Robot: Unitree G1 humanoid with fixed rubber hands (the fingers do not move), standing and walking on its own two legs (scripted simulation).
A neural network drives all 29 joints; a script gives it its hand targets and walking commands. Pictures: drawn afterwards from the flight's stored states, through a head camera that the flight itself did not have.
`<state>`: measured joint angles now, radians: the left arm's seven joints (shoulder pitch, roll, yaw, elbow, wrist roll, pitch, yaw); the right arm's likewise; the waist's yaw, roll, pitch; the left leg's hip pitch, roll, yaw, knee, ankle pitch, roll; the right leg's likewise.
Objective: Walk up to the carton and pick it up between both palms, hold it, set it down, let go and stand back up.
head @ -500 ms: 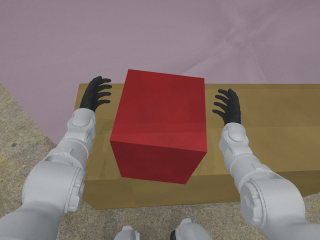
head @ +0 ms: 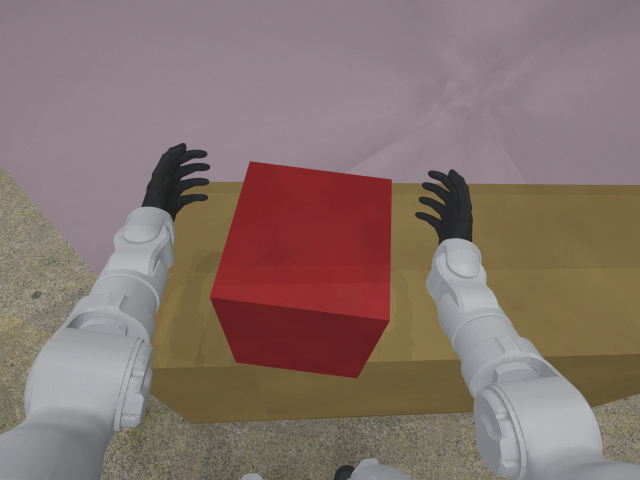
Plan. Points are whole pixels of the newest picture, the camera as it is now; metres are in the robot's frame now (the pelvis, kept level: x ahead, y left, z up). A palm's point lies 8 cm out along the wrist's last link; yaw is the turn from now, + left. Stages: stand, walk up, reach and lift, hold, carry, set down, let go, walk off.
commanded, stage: set down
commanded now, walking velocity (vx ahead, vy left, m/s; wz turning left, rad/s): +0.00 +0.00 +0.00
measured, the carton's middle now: (307, 278) +0.41 -0.01 -0.07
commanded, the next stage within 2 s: none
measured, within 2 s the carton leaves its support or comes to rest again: neither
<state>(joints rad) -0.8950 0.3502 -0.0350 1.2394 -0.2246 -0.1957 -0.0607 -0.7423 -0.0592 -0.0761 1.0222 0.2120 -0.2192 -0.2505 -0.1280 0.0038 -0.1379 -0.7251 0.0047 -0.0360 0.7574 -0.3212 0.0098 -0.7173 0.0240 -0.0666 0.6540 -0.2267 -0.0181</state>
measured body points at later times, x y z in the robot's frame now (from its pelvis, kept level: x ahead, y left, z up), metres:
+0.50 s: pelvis +0.01 +0.01 +0.02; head +0.06 +0.03 +0.47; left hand +0.45 +0.18 +0.08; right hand +0.38 -0.18 +0.07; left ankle +0.02 +0.11 -0.71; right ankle +0.04 -0.11 -0.71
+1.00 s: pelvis +0.01 +0.01 +0.03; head +0.05 +0.03 +0.47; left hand +0.39 +0.21 +0.04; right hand +0.32 -0.18 +0.04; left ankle +0.02 +0.11 -0.71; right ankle +0.04 -0.11 -0.71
